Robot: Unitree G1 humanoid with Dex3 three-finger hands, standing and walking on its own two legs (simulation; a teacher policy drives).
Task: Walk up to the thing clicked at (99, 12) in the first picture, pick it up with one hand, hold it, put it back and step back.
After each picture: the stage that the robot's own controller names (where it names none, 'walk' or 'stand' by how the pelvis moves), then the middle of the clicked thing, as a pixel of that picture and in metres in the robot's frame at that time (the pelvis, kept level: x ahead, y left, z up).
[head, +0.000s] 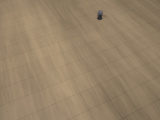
stand; (99, 15) +1.83 -0.28 -0.72
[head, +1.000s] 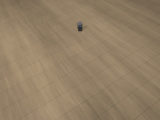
walk; (80, 26) +1.72 +0.11 -0.70
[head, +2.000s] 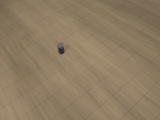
walk; (60, 48) +1.19 +0.28 -0.72
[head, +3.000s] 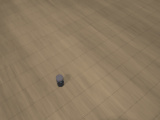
walk; (60, 80) +0.78 +0.23 -0.71
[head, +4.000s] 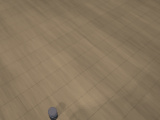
stand; (53, 113) +0.45 +0.19 -0.70
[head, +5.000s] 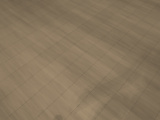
walk; out of the picture +0.37 +0.24 -0.72
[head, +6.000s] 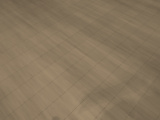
stand; out of the picture +0.38 +0.28 -0.72
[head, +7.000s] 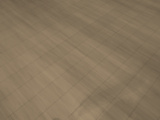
stand; out of the picture +0.37 +0.26 -0.73
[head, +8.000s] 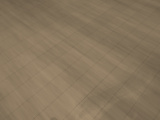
stand; out of the picture +0.37 +0.29 -0.73
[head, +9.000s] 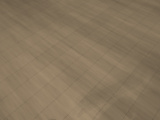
stand; out of the picture +0.36 +0.30 -0.73
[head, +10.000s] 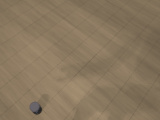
go down; (36, 108) +0.39 +0.29 -0.65
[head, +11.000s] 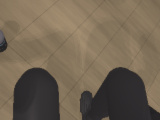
go down; out of the picture +0.45 +0.31 -0.28
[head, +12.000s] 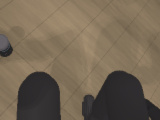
close in; (2, 46) +0.45 +0.30 -0.30
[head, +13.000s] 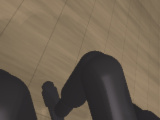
close in; out of the picture +0.43 +0.35 -0.23
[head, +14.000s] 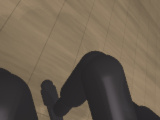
close; out of the picture +0.42 +0.34 -0.23
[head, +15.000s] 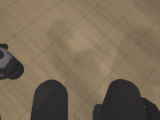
lift; (7, 65) +0.35 +0.27 -0.07
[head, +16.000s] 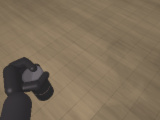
hold; (39, 84) +0.33 +0.16 +0.03
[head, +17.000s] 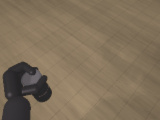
hold; (37, 86) +0.33 +0.17 -0.02
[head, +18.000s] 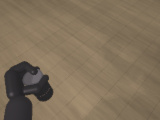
hold; (39, 86) +0.33 +0.16 -0.01
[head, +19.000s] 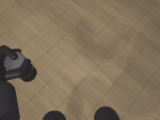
crouch; (22, 68) +0.39 +0.21 -0.07
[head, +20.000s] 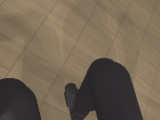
lower; out of the picture +0.48 +0.33 -0.17
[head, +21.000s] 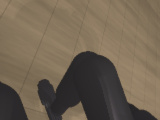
lower; out of the picture +0.43 +0.34 -0.24
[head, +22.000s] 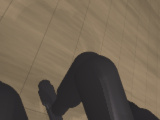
lower; out of the picture +0.43 +0.34 -0.23
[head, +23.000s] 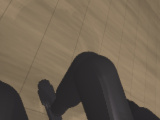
lower; out of the picture +0.43 +0.34 -0.24
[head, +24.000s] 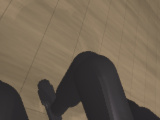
lower; out of the picture +0.43 +0.34 -0.24
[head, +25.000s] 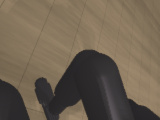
open; out of the picture +0.43 +0.34 -0.23
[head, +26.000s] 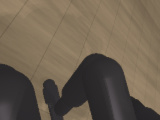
rise; out of the picture +0.43 +0.32 -0.24
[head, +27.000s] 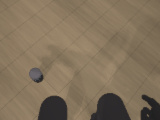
walk; (36, 75) +0.44 +0.24 -0.48
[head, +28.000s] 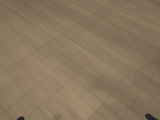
stand; out of the picture +0.38 +0.22 -0.67
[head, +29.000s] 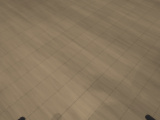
stand; out of the picture +0.38 +0.23 -0.67
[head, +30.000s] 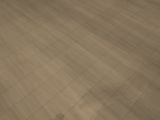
stand; out of the picture +0.38 +0.22 -0.70
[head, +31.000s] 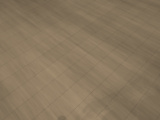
stand; out of the picture +0.39 +0.24 -0.73
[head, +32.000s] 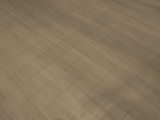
stand; out of the picture +0.37 +0.26 -0.73
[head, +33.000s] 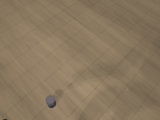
walk; (51, 101) +0.44 +0.20 -0.70
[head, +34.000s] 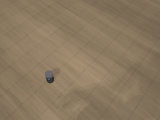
walk; (49, 77) +0.67 +0.24 -0.71
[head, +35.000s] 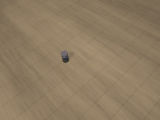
stand; (65, 56) +1.01 +0.24 -0.70
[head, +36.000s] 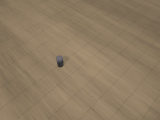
stand; (60, 61) +0.98 +0.23 -0.72
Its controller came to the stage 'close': yes
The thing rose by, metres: 0.70
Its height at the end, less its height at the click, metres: +0.00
